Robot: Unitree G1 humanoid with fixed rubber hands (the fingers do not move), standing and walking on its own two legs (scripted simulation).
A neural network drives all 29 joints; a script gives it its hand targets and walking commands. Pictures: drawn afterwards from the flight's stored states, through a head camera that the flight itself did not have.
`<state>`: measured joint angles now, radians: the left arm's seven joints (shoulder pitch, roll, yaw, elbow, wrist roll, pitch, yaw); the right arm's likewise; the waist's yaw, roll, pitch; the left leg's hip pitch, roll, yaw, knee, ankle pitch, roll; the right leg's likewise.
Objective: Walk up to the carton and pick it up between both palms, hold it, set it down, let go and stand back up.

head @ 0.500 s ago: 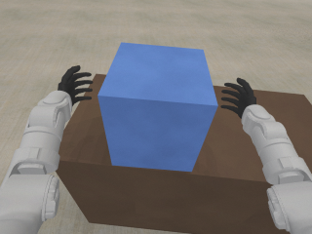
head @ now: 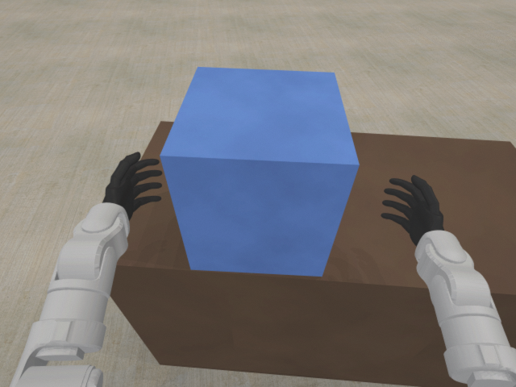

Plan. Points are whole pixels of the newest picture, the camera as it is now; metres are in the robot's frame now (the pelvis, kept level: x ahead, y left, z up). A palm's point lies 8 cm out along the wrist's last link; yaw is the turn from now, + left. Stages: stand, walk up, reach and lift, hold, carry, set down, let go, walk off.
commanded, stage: set down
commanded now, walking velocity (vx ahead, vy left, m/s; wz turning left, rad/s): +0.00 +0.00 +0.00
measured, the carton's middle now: (260, 173) +0.49 -0.02 +0.07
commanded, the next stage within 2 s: let go in 1.52 s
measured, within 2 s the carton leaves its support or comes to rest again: neither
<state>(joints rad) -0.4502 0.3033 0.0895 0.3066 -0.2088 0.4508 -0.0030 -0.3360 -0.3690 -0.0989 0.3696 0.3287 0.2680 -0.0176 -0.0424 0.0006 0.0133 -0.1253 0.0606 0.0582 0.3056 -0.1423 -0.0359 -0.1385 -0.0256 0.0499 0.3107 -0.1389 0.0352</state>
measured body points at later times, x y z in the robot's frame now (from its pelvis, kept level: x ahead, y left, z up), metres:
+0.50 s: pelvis +0.02 +0.00 +0.00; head +0.02 +0.00 +0.45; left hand +0.29 +0.22 +0.05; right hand +0.28 -0.24 +0.05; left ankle +0.01 +0.14 -0.75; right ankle +0.02 -0.14 -0.75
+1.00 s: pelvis +0.05 +0.00 +0.00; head +0.06 +0.01 +0.45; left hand +0.25 +0.23 -0.01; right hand +0.26 -0.24 +0.00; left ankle +0.01 +0.14 -0.75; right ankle +0.02 -0.14 -0.75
